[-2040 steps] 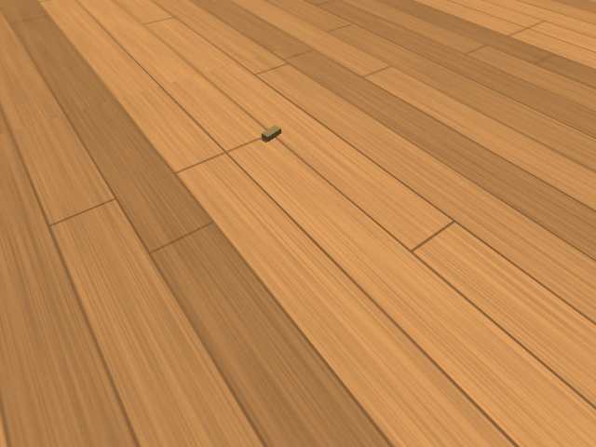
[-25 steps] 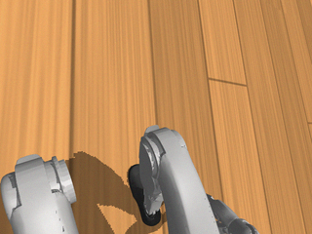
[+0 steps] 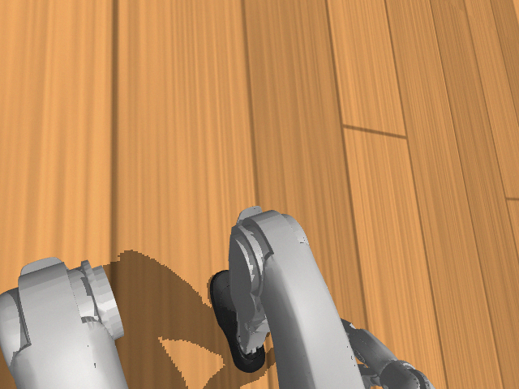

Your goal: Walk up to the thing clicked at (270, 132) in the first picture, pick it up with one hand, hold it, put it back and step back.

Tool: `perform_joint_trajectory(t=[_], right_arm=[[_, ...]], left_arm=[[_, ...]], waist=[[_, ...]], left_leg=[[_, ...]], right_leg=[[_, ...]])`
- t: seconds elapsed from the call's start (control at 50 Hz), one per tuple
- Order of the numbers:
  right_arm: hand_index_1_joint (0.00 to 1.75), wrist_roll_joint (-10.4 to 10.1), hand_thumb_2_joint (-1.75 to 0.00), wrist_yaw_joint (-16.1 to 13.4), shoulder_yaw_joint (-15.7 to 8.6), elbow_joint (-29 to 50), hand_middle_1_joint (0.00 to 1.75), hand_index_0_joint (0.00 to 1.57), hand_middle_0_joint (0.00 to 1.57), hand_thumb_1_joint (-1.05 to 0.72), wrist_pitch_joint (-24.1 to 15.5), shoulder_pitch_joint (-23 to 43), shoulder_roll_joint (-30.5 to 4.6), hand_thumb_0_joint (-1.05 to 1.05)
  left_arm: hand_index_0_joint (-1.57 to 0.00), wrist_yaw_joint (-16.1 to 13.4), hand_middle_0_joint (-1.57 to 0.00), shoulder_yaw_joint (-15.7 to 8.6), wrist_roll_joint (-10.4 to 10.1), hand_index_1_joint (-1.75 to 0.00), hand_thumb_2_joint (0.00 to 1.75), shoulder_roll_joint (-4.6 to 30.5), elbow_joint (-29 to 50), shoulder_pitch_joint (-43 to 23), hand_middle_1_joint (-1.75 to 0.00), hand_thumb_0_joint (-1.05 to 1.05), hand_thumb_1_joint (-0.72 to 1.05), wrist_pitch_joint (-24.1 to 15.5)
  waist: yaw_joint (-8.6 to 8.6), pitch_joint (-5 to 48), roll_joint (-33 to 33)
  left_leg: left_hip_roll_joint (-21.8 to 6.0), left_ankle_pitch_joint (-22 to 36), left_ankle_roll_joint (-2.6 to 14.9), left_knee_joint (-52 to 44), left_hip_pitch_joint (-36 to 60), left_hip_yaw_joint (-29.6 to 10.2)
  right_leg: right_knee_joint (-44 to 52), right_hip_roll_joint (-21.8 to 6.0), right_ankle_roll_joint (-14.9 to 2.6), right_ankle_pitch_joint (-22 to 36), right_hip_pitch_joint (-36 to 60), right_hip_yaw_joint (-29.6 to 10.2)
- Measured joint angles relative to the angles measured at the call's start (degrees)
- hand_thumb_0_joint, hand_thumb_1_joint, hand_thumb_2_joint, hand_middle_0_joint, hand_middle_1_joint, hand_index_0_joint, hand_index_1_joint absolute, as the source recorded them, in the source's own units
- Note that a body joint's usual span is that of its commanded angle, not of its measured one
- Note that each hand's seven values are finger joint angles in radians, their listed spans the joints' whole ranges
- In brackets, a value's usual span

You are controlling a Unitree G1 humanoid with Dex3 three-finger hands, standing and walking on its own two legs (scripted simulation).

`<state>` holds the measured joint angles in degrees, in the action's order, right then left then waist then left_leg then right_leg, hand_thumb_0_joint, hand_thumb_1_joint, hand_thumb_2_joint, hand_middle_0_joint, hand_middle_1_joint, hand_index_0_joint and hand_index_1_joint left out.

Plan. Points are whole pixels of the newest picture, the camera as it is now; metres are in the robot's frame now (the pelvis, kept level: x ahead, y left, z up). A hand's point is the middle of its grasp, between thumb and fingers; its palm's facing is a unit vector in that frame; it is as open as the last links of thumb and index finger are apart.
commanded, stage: open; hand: left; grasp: from above
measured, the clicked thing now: out of the picture +0.41 +0.38 -0.28
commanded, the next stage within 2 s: withdraw in 0.26 s
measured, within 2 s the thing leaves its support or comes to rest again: neither
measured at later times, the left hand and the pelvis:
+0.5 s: hand out of the picture +0.41 +0.38 -0.22, palm faces -0.45 -0.13 -0.88, open 13.4 cm; pelvis +0.00 +0.00 +0.00, yaw +0 degrees
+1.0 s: hand out of the picture +0.39 +0.42 -0.07, palm faces -0.57 -0.19 -0.80, open 13.7 cm; pelvis -0.01 -0.01 +0.06, yaw +5 degrees
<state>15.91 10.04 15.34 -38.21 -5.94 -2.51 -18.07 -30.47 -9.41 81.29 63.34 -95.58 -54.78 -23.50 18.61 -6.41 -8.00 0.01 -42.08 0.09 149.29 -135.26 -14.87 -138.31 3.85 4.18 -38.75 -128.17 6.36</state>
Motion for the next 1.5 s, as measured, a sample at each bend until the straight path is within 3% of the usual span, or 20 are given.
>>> perform_joint_trajectory(t=[0.42,0.54,0.6,0.68,0.76,0.9,0.98,1.06,1.12,1.18,1.26,1.34,1.42,1.5], right_arm=[[0.30,-0.33,-0.90,0.42,-0.09,0.42,0.30,0.21,0.20,-0.89,-0.20,-0.09,0.02,0.00],[0.30,-0.54,-0.90,0.60,-0.58,0.41,0.30,0.21,0.20,-0.89,-0.26,-1.07,0.05,0.00],[0.30,-0.81,-0.90,1.11,-1.62,-0.43,0.30,0.21,0.20,-0.89,-0.33,-2.00,0.28,0.00],[0.30,-2.26,-0.90,1.86,-4.12,-1.20,0.30,0.21,0.20,-0.89,-0.11,-3.38,0.55,0.00],[0.30,-4.66,-0.90,2.18,-7.16,-1.71,0.30,0.21,0.20,-0.89,0.98,-4.08,0.93,0.00],[0.30,-9.17,-0.90,0.17,-9.37,-0.51,0.30,0.21,0.20,-0.90,4.56,-3.72,0.84,0.00],[0.30,-10.00,-0.90,-2.30,-8.89,0.18,0.30,0.21,0.20,-0.89,6.15,-4.16,-0.29,0.00],[0.30,-9.44,-0.90,-4.42,-8.26,0.02,0.30,0.21,0.20,-0.89,7.49,-4.78,-1.44,0.00],[0.30,-8.47,-0.90,-5.22,-7.65,-0.61,0.30,0.21,0.20,-0.90,8.75,-4.73,-1.78,0.00],[0.30,-7.15,-0.90,-5.05,-6.29,-1.10,0.30,0.21,0.20,-0.90,10.09,-3.74,-1.92,0.00],[0.30,-5.84,-0.90,-4.03,-5.55,-0.99,0.30,0.20,0.20,-0.90,10.82,-2.24,-1.45,0.00],[0.30,-5.16,-0.90,-3.35,-6.06,-1.50,0.30,0.21,0.20,-0.90,9.60,-1.57,0.10,0.00],[0.30,-5.22,-0.90,-3.05,-6.46,-1.79,0.30,0.21,0.20,-0.90,7.86,-1.90,1.94,0.00],[0.30,-6.12,-0.90,-2.63,-7.06,-1.65,0.30,0.21,0.20,-0.89,6.14,-3.08,3.21,0.00]], left_arm=[[-0.21,0.25,-0.17,0.18,-0.03,-0.88,0.82,-0.13,0.18,-0.24,-0.92,0.00,-0.30,-0.15],[-0.16,0.21,-0.13,-1.41,0.19,-0.93,0.89,-0.97,4.41,0.55,-0.97,0.00,-0.39,-0.12],[-0.14,-0.52,-0.11,-2.90,-0.48,-0.96,0.92,-2.47,7.94,1.22,-0.98,0.00,-0.43,1.12],[-0.12,0.08,-0.09,-4.42,-3.25,-0.97,0.95,-5.05,12.57,1.98,-0.99,0.00,-0.46,5.40],[-0.10,4.77,-0.09,-2.33,-7.57,-0.98,0.97,-7.52,15.92,1.54,-0.99,0.00,-0.47,10.81],[-0.10,21.87,-0.09,5.00,-14.30,-0.98,0.98,-8.95,19.19,-0.30,-0.99,0.00,-0.46,15.25],[-0.11,30.37,-0.10,5.07,-17.58,-0.98,0.97,-9.35,22.13,0.73,-0.99,0.00,-0.45,11.88],[-0.12,33.99,-0.12,2.24,-18.88,-0.98,0.97,-8.62,24.15,2.72,-0.99,0.00,-0.44,3.57],[-0.13,32.33,-0.13,-0.66,-16.63,-0.98,0.97,-7.33,23.81,3.85,-0.98,0.00,-0.44,-3.85],[-0.14,26.60,-0.13,-1.64,-12.10,-0.97,0.97,-5.50,20.39,3.25,-0.97,0.00,-0.44,-8.77],[-0.13,16.72,-0.13,-1.33,-5.07,-0.98,0.98,-4.69,16.04,1.53,-0.98,0.00,-0.46,-9.06],[-0.12,9.89,-0.12,-0.71,-0.57,-0.98,0.98,-5.81,14.38,-0.56,-0.99,0.00,-0.47,-5.95],[-0.14,5.83,-0.14,-0.35,0.42,-0.95,0.96,-6.69,11.89,-4.09,-0.96,0.00,-0.45,-0.82],[-0.17,6.46,-0.17,0.02,-3.32,-0.86,0.93,-7.21,10.15,-6.27,-0.86,0.00,-0.38,5.47]], waist=[[-0.23,0.17,0.02],[-0.97,0.75,0.04],[-1.68,2.56,0.77],[-2.94,5.98,3.21],[-4.74,9.18,6.48],[-7.00,8.63,9.27],[-7.58,6.99,9.15],[-7.49,5.53,7.99],[-7.05,5.10,6.46],[-6.27,4.75,4.81],[-5.50,3.91,3.35],[-5.08,4.54,2.91],[-4.37,6.67,3.52],[-3.89,8.80,5.77]], left_leg=[[0.11,0.05,0.09,-0.05,-0.03,0.13],[0.21,0.11,-0.30,-0.29,-0.06,0.11],[0.27,-0.13,-0.56,-0.56,-0.25,0.19],[0.43,-0.13,-0.62,-1.52,-0.97,0.70],[0.45,0.52,-0.10,-4.16,-1.06,2.40],[-0.05,2.32,0.84,-11.21,3.47,5.79],[-0.14,3.38,0.82,-14.11,5.47,6.31],[-0.02,3.84,0.50,-14.27,5.83,5.62],[0.03,3.79,0.18,-12.90,5.29,4.84],[0.16,3.75,-0.02,-10.80,4.44,4.11],[0.54,4.23,0.07,-8.07,3.00,3.73],[0.82,5.14,0.42,-6.60,0.85,4.10],[0.87,5.59,0.78,-6.32,-1.18,4.60],[0.81,5.27,1.22,-6.92,-2.43,4.98]], right_leg=[[0.02,-0.14,-0.16,-0.11,0.10,-0.04],[-0.01,-0.29,-0.51,-0.04,-0.19,-0.01],[0.02,-0.48,-0.68,-0.26,-0.56,-0.06],[0.52,-0.95,-1.05,-0.52,-1.30,-0.31],[2.27,-1.67,-1.05,-0.90,-1.26,-1.40],[7.46,-2.52,-0.30,0.03,2.42,-3.75],[9.93,-2.75,-0.52,1.00,4.09,-3.96],[10.35,-2.73,-0.38,1.54,4.61,-3.36],[9.37,-2.48,-0.21,1.71,4.23,-2.84],[7.64,-2.22,-0.61,1.78,3.56,-2.35],[5.17,-2.06,-1.33,1.99,2.53,-2.16],[3.59,-2.04,-1.90,2.37,0.71,-2.52],[3.14,-2.07,-2.09,2.50,-1.20,-2.92],[3.81,-2.21,-1.91,2.08,-2.24,-3.14]])
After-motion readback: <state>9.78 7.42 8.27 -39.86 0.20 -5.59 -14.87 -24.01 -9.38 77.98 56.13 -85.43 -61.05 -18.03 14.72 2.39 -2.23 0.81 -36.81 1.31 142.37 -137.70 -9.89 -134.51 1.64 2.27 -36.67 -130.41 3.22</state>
